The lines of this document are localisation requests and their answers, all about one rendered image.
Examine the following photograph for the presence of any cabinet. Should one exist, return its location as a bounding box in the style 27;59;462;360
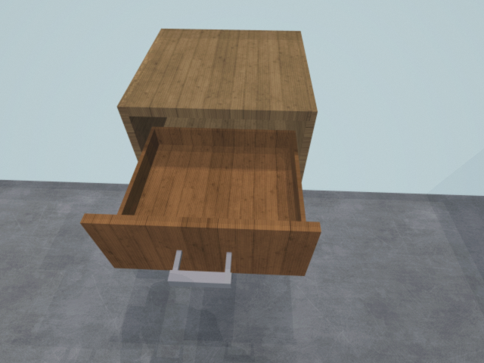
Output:
117;29;318;181

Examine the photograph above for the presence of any handle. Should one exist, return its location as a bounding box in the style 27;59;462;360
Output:
168;250;232;288

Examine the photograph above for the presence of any drawer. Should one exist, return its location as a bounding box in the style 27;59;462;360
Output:
80;126;321;276

